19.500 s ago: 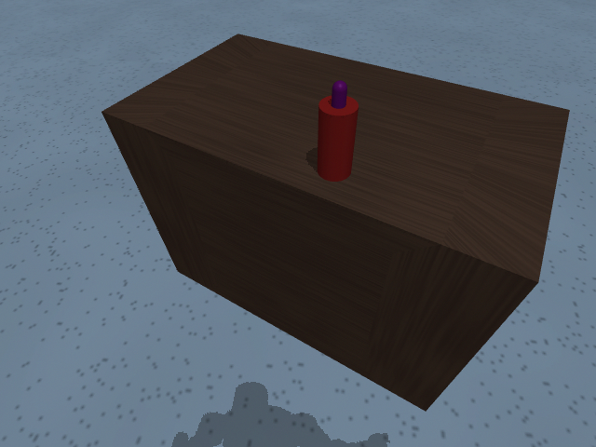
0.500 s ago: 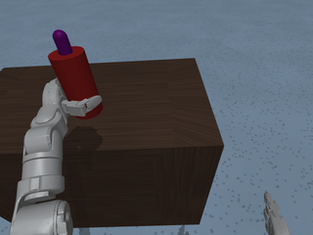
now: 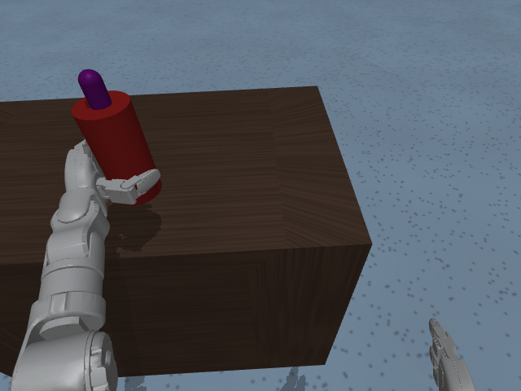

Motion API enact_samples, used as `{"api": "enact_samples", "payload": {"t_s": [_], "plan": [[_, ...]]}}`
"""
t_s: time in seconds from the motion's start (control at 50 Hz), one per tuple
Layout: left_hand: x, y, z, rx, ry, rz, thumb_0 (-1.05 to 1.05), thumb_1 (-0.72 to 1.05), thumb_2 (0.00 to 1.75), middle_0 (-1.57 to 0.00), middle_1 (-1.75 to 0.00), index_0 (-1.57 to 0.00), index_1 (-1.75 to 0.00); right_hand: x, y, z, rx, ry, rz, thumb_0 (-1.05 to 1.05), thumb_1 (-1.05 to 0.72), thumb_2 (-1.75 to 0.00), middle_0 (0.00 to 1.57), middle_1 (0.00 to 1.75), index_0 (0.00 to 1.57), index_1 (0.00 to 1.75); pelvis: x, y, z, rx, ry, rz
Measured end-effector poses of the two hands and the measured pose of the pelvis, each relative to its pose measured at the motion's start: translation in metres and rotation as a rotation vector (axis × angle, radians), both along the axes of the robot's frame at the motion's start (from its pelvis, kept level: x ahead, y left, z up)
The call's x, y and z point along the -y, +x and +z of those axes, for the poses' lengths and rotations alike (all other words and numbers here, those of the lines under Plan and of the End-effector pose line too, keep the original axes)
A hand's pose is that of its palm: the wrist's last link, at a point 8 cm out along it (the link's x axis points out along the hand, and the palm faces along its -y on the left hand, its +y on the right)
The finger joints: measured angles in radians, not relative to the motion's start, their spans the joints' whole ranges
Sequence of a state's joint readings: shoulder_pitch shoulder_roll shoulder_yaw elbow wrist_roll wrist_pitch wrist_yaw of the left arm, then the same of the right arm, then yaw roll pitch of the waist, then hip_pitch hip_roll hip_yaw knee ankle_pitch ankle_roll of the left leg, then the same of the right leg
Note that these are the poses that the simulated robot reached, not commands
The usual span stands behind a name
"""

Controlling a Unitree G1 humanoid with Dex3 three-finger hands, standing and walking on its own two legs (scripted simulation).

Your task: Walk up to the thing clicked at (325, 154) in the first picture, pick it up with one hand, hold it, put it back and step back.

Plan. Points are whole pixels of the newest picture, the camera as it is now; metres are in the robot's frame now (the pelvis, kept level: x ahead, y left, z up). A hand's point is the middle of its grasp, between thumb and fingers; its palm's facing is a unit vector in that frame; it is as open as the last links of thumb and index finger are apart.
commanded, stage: crouch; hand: left
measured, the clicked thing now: (116, 139) +0.43 +0.21 +0.21
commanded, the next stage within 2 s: lower in 0.26 s
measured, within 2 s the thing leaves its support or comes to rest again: rests again in 1.32 s
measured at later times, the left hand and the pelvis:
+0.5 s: hand (135, 175) +0.44 +0.21 +0.13, palm faces +0.21 -0.98 +0.02, open 10.2 cm; pelvis +0.01 +0.00 +0.00, yaw +0 degrees
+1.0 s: hand (145, 199) +0.44 +0.22 +0.07, palm faces +0.19 -0.98 +0.01, open 10.2 cm; pelvis +0.00 +0.00 -0.02, yaw +0 degrees
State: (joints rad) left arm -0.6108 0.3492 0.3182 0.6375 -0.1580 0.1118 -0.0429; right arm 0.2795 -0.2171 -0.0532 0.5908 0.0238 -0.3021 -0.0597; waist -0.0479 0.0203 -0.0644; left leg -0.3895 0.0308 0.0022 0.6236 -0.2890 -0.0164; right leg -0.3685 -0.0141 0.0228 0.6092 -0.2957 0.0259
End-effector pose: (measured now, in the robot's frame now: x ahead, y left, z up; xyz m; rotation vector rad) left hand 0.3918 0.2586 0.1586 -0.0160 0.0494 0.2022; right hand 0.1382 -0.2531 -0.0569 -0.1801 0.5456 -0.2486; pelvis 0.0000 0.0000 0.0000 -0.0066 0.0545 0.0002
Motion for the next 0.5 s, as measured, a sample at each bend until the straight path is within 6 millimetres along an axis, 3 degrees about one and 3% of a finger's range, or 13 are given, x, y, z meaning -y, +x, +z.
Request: {"api": "enact_samples", "payload": {"t_s": [0.5], "plan": [[-0.004,0.015,-0.03,-0.005,-0.009,0.006,0.0,-0.43,1.14,-0.69,-1.02,-0.72,-1.04,0.0,0.01,-0.005,-0.088,0.011,-0.012,-0.01,0.51,-0.06,0.06,0.05,0.06,0.05,0.002,0.007,-0.002,-0.043,-0.003,0.003]]}}
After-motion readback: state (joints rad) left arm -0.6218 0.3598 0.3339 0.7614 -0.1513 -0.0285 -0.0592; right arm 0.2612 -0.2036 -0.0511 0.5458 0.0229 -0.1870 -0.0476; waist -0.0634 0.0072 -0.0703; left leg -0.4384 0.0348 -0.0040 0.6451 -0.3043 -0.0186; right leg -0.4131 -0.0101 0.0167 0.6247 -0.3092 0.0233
